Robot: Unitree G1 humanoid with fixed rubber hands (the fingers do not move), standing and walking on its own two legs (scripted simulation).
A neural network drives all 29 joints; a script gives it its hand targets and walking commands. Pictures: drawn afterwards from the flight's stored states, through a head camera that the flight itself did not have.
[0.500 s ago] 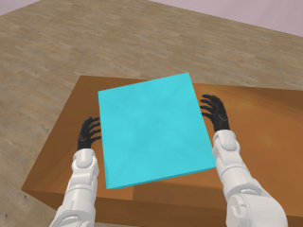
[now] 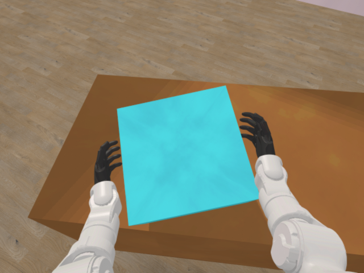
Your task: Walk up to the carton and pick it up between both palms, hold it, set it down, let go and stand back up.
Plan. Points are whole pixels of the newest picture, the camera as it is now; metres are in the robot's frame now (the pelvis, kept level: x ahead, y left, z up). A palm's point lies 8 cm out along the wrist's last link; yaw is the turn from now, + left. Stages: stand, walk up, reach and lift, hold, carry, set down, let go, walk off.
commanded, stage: set down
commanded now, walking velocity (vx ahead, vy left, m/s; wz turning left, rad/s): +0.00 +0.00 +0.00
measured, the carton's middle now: (184, 157) +0.43 +0.04 -0.07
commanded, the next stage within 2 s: none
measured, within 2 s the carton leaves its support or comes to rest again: rests again in 0.56 s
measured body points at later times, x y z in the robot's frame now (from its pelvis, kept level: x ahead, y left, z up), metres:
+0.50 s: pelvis +0.00 -0.01 -0.02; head +0.15 -0.03 +0.41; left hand +0.36 +0.21 -0.06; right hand +0.46 -0.16 -0.04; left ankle +0.00 +0.14 -0.74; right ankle -0.02 -0.10 -0.74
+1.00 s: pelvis -0.01 +0.01 -0.04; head +0.17 -0.01 +0.37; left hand +0.37 +0.21 -0.08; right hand +0.47 -0.16 -0.06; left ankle +0.00 +0.14 -0.74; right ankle -0.02 -0.10 -0.74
